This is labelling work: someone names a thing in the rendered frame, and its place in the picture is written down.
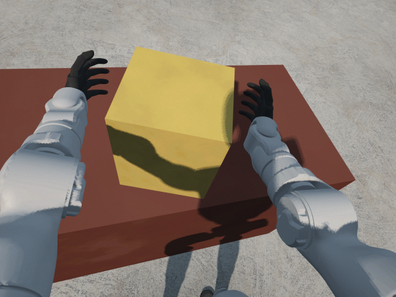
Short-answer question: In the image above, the pedestal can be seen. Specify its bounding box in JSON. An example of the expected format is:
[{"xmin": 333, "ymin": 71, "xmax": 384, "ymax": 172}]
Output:
[{"xmin": 0, "ymin": 65, "xmax": 356, "ymax": 283}]

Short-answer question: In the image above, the right robot forearm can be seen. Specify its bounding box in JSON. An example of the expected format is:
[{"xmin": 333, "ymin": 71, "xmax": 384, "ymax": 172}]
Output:
[{"xmin": 244, "ymin": 116, "xmax": 358, "ymax": 222}]

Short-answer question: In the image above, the robot right hand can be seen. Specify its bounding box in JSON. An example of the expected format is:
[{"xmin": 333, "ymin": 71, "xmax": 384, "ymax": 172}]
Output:
[{"xmin": 239, "ymin": 79, "xmax": 273, "ymax": 122}]

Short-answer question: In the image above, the carton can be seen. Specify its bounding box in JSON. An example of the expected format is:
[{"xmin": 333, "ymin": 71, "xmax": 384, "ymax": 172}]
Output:
[{"xmin": 105, "ymin": 46, "xmax": 235, "ymax": 199}]

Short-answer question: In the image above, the left robot upper arm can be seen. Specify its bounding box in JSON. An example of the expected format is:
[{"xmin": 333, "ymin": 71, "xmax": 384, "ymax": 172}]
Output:
[{"xmin": 0, "ymin": 148, "xmax": 86, "ymax": 297}]

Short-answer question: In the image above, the left robot forearm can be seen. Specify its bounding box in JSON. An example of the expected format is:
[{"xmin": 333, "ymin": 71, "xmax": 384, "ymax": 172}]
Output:
[{"xmin": 0, "ymin": 87, "xmax": 88, "ymax": 210}]

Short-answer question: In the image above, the robot left hand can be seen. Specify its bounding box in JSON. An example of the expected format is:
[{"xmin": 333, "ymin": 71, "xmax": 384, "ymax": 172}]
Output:
[{"xmin": 65, "ymin": 50, "xmax": 110, "ymax": 100}]

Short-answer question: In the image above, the right robot upper arm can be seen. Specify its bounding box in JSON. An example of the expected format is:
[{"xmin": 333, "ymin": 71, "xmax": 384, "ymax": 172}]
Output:
[{"xmin": 276, "ymin": 189, "xmax": 396, "ymax": 297}]

